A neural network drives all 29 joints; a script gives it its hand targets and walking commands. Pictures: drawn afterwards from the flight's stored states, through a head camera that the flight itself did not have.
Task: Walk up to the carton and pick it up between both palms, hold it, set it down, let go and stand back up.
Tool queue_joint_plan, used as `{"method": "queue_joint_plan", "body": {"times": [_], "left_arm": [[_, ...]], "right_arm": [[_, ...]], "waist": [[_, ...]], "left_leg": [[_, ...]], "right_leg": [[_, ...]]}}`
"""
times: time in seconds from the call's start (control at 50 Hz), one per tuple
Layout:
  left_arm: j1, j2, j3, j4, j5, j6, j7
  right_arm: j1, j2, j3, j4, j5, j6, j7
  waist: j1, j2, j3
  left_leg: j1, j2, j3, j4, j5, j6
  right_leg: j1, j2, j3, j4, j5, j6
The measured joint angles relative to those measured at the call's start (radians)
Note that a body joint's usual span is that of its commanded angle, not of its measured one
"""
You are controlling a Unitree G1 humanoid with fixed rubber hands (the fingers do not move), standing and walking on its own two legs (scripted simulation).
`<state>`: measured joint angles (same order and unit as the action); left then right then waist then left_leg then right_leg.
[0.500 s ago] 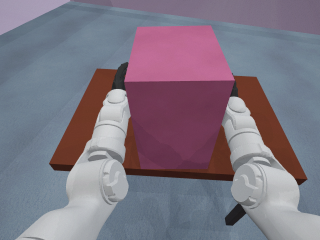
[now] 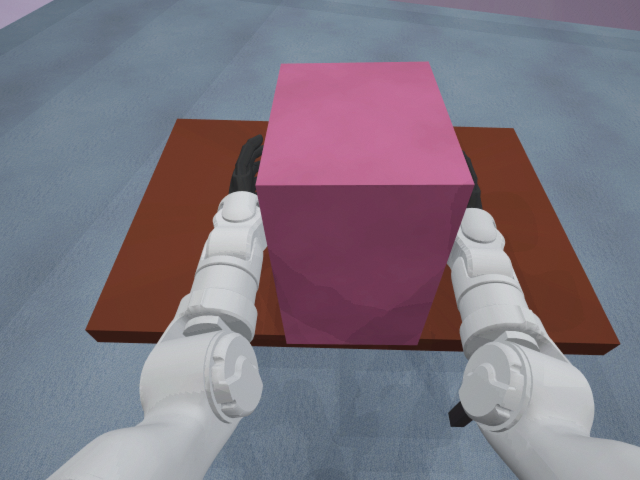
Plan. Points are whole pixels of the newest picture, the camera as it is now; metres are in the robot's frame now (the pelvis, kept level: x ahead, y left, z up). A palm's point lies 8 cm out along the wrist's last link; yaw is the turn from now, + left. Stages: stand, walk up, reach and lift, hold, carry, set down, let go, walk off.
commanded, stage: set down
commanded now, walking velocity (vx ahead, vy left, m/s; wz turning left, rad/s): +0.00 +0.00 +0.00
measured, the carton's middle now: (352, 212) +0.43 -0.07 +0.09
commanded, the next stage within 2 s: none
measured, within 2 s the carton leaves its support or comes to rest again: rests again in 1.02 s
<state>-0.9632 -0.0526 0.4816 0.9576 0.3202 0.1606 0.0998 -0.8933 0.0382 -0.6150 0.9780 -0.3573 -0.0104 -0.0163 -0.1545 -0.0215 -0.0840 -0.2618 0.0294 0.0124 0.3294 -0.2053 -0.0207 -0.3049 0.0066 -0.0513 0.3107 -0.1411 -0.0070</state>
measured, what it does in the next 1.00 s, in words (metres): stands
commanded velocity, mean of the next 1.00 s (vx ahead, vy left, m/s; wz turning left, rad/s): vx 0.00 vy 0.00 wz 0.00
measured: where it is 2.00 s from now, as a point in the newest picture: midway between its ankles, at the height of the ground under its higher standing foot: outside the picture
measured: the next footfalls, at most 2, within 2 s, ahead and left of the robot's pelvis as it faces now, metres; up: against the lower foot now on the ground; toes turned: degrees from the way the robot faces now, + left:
none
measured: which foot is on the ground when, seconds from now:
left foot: down 0.00-1.00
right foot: down 0.00-1.00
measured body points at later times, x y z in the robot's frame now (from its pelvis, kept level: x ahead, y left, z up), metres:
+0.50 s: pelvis +0.00 +0.01 +0.00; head +0.04 +0.01 +0.45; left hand +0.46 +0.06 +0.10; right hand +0.41 -0.22 +0.09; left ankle -0.03 +0.13 -0.75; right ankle +0.00 -0.10 -0.75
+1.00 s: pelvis +0.00 +0.01 +0.00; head +0.06 +0.01 +0.45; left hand +0.47 +0.06 +0.09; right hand +0.41 -0.22 +0.08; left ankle -0.03 +0.13 -0.75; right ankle +0.00 -0.10 -0.75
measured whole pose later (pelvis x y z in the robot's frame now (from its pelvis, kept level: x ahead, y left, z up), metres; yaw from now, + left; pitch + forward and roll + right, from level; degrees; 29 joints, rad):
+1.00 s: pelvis +0.00 +0.01 +0.00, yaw -1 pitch +11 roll +0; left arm -0.96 -0.08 0.55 1.00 0.38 0.05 0.09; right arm -0.86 0.07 -0.73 0.93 -0.49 -0.09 0.04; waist -0.13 -0.01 -0.07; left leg -0.30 0.02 0.04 0.30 -0.19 -0.01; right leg -0.36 -0.01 -0.07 0.30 -0.12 -0.01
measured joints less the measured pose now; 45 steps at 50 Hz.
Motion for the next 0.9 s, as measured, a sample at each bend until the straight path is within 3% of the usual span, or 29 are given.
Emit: {"method": "queue_joint_plan", "body": {"times": [0.9], "left_arm": [[0.002,-0.027,0.059,0.047,0.054,-0.098,-0.006]], "right_arm": [[0.028,0.027,-0.109,-0.039,-0.127,-0.070,0.051]], "waist": [[0.022,0.013,0.005]], "left_leg": [[-0.042,-0.007,0.030,-0.023,0.018,0.011]], "right_leg": [[-0.058,-0.016,-0.021,-0.012,0.021,-0.002]]}}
